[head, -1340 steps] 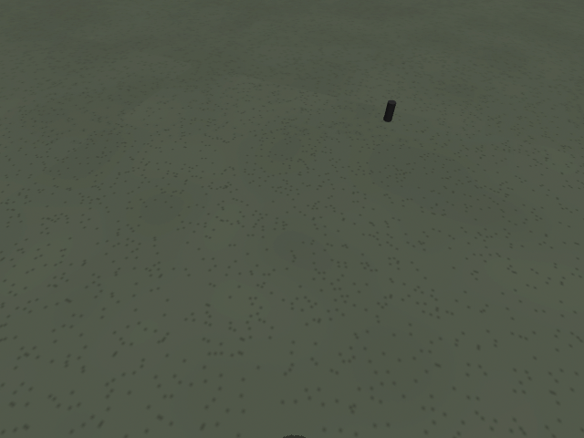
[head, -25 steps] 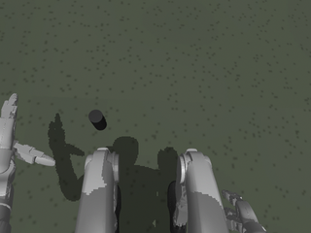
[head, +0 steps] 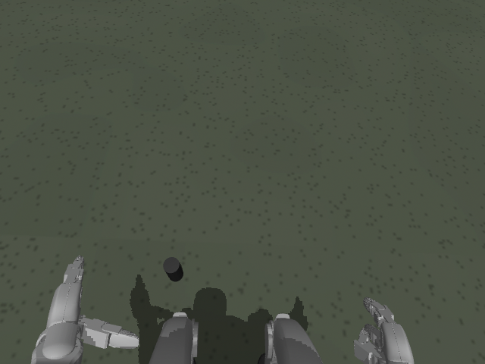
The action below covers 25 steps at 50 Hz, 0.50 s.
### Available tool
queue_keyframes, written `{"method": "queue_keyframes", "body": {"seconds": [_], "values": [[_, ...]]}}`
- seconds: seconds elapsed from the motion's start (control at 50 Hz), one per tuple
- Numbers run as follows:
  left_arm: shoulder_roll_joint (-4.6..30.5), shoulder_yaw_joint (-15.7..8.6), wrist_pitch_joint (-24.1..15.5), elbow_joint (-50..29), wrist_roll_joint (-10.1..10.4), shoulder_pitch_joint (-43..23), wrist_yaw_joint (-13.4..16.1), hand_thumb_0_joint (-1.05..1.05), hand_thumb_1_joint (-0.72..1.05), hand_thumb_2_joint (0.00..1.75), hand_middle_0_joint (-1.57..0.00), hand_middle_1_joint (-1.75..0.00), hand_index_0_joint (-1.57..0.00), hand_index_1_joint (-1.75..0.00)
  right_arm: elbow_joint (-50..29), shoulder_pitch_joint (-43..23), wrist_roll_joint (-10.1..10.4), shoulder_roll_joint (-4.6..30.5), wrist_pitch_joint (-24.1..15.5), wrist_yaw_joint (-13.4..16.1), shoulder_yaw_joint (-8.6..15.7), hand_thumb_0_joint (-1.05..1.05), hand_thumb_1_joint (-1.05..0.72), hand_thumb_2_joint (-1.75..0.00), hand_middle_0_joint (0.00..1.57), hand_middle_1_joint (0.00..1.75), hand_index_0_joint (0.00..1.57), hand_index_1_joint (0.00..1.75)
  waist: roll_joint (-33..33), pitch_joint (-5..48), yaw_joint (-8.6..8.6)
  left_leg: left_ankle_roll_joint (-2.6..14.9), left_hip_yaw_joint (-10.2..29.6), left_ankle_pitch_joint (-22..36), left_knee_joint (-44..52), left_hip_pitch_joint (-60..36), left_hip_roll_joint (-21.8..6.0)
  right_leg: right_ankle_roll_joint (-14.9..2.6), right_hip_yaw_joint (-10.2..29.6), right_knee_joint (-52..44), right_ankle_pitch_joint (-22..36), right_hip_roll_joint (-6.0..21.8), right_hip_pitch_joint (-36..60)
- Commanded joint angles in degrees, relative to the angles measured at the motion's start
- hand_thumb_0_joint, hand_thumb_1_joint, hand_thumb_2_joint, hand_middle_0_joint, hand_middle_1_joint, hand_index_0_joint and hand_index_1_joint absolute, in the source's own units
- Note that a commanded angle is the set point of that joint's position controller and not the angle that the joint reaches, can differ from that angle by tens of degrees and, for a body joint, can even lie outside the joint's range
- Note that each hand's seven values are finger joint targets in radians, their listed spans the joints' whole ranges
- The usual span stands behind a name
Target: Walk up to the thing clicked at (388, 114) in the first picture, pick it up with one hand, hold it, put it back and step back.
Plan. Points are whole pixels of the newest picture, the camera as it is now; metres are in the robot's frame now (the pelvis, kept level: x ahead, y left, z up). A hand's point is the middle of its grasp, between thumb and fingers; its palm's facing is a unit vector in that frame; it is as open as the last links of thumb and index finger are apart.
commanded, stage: home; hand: left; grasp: from the side
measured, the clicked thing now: (173, 269) +0.42 +0.19 -0.58
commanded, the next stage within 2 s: stand in 1.98 s
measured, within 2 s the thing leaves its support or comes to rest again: neither
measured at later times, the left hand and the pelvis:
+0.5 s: hand (89, 331) +0.19 +0.20 +0.02, palm faces +0.12 -0.95 -0.30, open 17.4 cm; pelvis +0.03 +0.01 +0.08, yaw +1 degrees
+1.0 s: hand (96, 334) +0.19 +0.19 +0.02, palm faces +0.11 -0.95 -0.30, open 17.5 cm; pelvis +0.03 +0.00 +0.08, yaw +1 degrees
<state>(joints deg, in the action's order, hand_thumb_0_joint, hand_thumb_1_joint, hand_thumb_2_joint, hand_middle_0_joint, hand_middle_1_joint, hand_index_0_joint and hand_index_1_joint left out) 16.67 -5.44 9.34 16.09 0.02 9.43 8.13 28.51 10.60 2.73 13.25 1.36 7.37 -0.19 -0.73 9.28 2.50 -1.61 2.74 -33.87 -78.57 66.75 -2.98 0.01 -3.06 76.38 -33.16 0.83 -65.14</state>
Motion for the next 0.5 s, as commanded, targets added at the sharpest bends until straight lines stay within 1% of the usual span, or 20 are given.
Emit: {"method": "queue_keyframes", "body": {"seconds": [0.0,0.02,0.04,0.06,0.1,0.12,0.16,0.18,0.2,0.22,0.24,0.26,0.28,0.3,0.32,0.36,0.38,0.4,0.44,0.48], "values": [[7.3,-2.2,0.2,-14.0,0.2,3.1,2.5,0.00,-0.54,0.06,-0.05,-0.06,-0.05,-0.06,-7.3,2.7,0.0,6.5,-3.3,2.1,2.3,0.00,-0.90,-0.90,0.20,0.30,0.20,0.30,-3.8,17.2,-0.06,2.20,-2.3,18.1,16.8,-22.2,2.2,-0.54,1.2,-18.4,18.4,-0.9,21.9],[6.9,-1.6,0.8,-14.9,0.2,4.7,2.7,0.00,-0.54,0.06,-0.05,-0.06,-0.05,-0.06,-7.5,2.9,0.0,6.5,-3.6,2.4,2.1,0.00,-0.90,-0.90,0.20,0.30,0.20,0.30,-3.4,15.8,-0.48,2.13,-2.3,18.6,18.3,-23.5,2.2,-0.50,0.8,-19.4,18.8,-0.9,23.0],[5.3,-0.3,1.6,-15.4,0.3,7.5,2.8,0.00,-0.54,0.06,-0.05,-0.05,-0.05,-0.06,-8.0,3.0,-0.1,6.2,-3.9,2.7,2.1,0.00,-0.90,-0.90,0.20,0.30,0.20,0.30,-3.4,15.2,-0.15,2.11,-2.4,20.0,19.4,-25.3,2.2,-0.40,0.7,-20.7,20.3,-1.0,24.6],[5.7,-0.3,1.9,-18.4,0.3,6.2,3.0,0.00,-0.53,0.07,-0.05,-0.06,-0.05,-0.06,-7.9,3.6,-0.3,5.9,-4.1,3.0,2.0,0.00,-0.90,-0.90,0.20,0.30,0.20,0.30,-3.3,15.3,0.09,2.02,-2.4,20.9,20.6,-26.9,2.2,-0.39,0.6,-21.7,21.0,-1.1,25.9],[3.9,1.3,2.7,-18.8,0.4,8.9,3.2,0.00,-0.53,0.07,-0.05,-0.06,-0.05,-0.06,-8.4,3.0,-0.4,5.6,-4.7,3.4,1.7,0.00,-0.90,-0.90,0.20,0.30,0.20,0.30,-3.4,10.5,0.10,1.91,-2.2,18.5,23.9,-28.0,2.0,-0.43,-0.2,-23.9,18.5,-1.3,26.3],[4.1,1.4,2.9,-22.0,0.5,9.4,3.3,0.00,-0.54,0.06,-0.05,-0.06,-0.05,-0.06,-8.7,3.0,-0.4,5.3,-5.1,3.7,1.4,0.00,-0.90,-0.90,0.20,0.30,0.20,0.30,-3.9,10.5,-0.53,1.85,-2.2,18.2,25.0,-29.1,2.0,-0.55,-0.2,-24.7,18.0,-1.4,27.3],[2.0,3.1,3.7,-21.8,0.6,14.5,3.1,0.00,-0.55,0.06,-0.05,-0.05,-0.05,-0.05,-9.6,2.5,-0.5,5.3,-5.8,4.0,1.4,0.00,-0.90,-0.90,0.20,0.30,0.20,0.30,-2.3,7.6,-0.46,1.91,-1.7,17.4,27.1,-29.7,1.9,-0.40,-1.0,-26.6,17.2,-1.7,28.5],[2.8,2.6,3.8,-24.9,0.7,13.8,3.2,0.00,-0.55,0.06,-0.05,-0.05,-0.05,-0.05,-9.9,2.5,-0.7,5.3,-6.2,4.1,1.4,0.00,-0.90,-0.90,0.20,0.30,0.20,0.30,-1.7,7.5,-0.57,2.01,-1.8,16.9,27.6,-29.9,2.0,-0.35,-0.9,-27.4,16.9,-1.7,29.4],[1.9,3.0,4.2,-24.7,0.6,15.8,3.1,0.00,-0.55,0.06,-0.05,-0.05,-0.05,-0.05,-10.3,2.5,-0.7,5.1,-6.6,4.2,1.3,0.00,-0.90,-0.90,0.20,0.30,0.20,0.30,-1.1,5.3,-0.46,2.07,-1.7,17.0,28.3,-30.0,2.0,-0.24,-1.2,-28.2,17.0,-1.8,29.6],[2.0,3.1,4.2,-26.0,0.6,15.9,2.9,0.00,-0.57,0.05,-0.05,-0.05,-0.05,-0.05,-10.6,2.4,-0.9,5.1,-6.9,4.2,1.3,0.00,-0.90,-0.90,0.20,0.30,0.20,0.30,-0.6,5.2,-0.44,2.17,-2.0,17.4,28.4,-30.6,2.1,-0.12,-1.0,-28.9,17.3,-1.7,30.5],[2.6,2.8,4.2,-27.1,0.6,16.1,2.8,0.00,-0.54,0.06,-0.05,-0.06,-0.05,-0.06,-10.6,2.1,-0.9,5.0,-7.1,4.2,1.2,0.00,-0.90,-0.90,0.20,0.30,0.20,0.30,0.3,3.7,-0.68,2.21,-2.0,16.3,29.1,-30.4,2.3,0.02,-1.2,-29.8,16.2,-1.7,30.8],[1.9,3.0,4.1,-28.1,0.6,17.1,2.6,0.00,-0.55,0.05,-0.05,-0.05,-0.05,-0.05,-10.7,2.6,-1.1,4.8,-7.4,4.2,1.4,0.00,-0.90,-0.90,0.20,0.30,0.20,0.30,-0.7,4.4,-0.68,2.07,-2.1,17.7,29.4,-31.5,2.2,-0.07,-1.1,-29.9,17.5,-1.9,31.5],[0.8,3.9,4.3,-27.0,0.6,18.6,2.3,0.00,-0.55,0.06,-0.05,-0.05,-0.05,-0.05,-11.0,2.2,-1.1,5.0,-7.7,4.2,1.3,0.00,-0.90,-0.90,0.20,0.30,0.20,0.30,0.4,2.9,-0.50,2.02,-2.1,17.2,30.0,-31.3,2.2,0.03,-1.3,-30.2,16.9,-1.9,31.3],[1.2,3.2,4.3,-28.3,0.5,18.3,2.2,0.00,-0.55,0.06,-0.05,-0.05,-0.05,-0.05,-10.8,2.7,-1.3,5.1,-8.0,4.2,1.6,0.00,-0.90,-0.90,0.20,0.30,0.20,0.30,-0.2,3.0,-0.57,1.82,-2.0,17.9,30.5,-32.3,2.0,-0.11,-1.5,-30.0,17.3,-2.1,31.7],[1.0,3.7,4.1,-28.5,0.4,18.1,2.0,0.00,-0.55,0.06,-0.05,-0.05,-0.05,-0.05,-10.7,2.7,-1.4,5.3,-8.1,4.1,1.6,0.00,-0.90,-0.90,0.20,0.30,0.20,0.30,-0.9,2.6,-0.43,1.73,-2.0,18.5,30.7,-32.5,2.0,-0.14,-1.5,-30.2,17.8,-2.1,31.8],[0.7,3.5,3.9,-28.2,0.3,17.8,1.7,0.00,-0.54,0.06,-0.05,-0.06,-0.05,-0.06,-10.3,2.8,-1.6,5.4,-8.6,4.0,1.7,0.00,-0.90,-0.90,0.20,0.30,0.20,0.30,0.4,2.2,-0.24,1.73,-1.7,20.4,30.8,-33.3,1.8,-0.12,-1.6,-30.2,19.3,-2.2,32.7],[1.3,2.7,3.7,-28.3,0.3,17.3,1.7,0.00,-0.54,0.06,-0.05,-0.06,-0.05,-0.06,-10.5,2.7,-1.6,5.4,-8.8,3.9,1.7,0.00,-0.90,-0.90,0.20,0.30,0.20,0.30,-0.5,1.4,-0.60,1.71,-1.9,19.5,31.0,-32.9,2.1,-0.18,-1.4,-30.6,18.6,-2.0,32.6],[0.9,3.2,3.6,-27.5,0.1,17.1,1.5,0.00,-0.54,0.06,-0.05,-0.06,-0.05,-0.06,-10.3,2.5,-1.7,5.4,-9.0,3.8,1.7,0.00,-0.90,-0.90,0.20,0.30,0.20,0.30,-1.0,1.0,-0.36,1.62,-1.8,18.9,31.4,-33.1,2.0,-0.22,-1.4,-30.6,17.9,-2.0,32.4],[0.3,3.6,3.3,-27.8,-0.1,16.0,1.2,0.00,-0.55,0.05,-0.05,-0.05,-0.05,-0.05,-10.0,2.8,-2.0,5.5,-9.4,3.8,1.9,0.00,-0.90,-0.90,0.20,0.30,0.20,0.30,-1.4,2.4,0.05,1.45,-1.7,18.7,31.7,-34.5,1.9,-0.28,-1.2,-30.5,17.5,-2.1,32.5],[0.7,3.4,3.1,-29.3,-0.1,14.6,1.2,0.00,-0.54,0.06,-0.05,-0.06,-0.05,-0.06,-9.7,2.7,-2.1,5.6,-9.9,3.7,2.0,0.00,-0.90,-0.90,0.20,0.30,0.20,0.30,-2.4,3.7,-0.05,1.36,-1.9,20.8,31.4,-35.8,2.1,-0.28,-1.1,-30.5,19.4,-2.0,33.7]]}}
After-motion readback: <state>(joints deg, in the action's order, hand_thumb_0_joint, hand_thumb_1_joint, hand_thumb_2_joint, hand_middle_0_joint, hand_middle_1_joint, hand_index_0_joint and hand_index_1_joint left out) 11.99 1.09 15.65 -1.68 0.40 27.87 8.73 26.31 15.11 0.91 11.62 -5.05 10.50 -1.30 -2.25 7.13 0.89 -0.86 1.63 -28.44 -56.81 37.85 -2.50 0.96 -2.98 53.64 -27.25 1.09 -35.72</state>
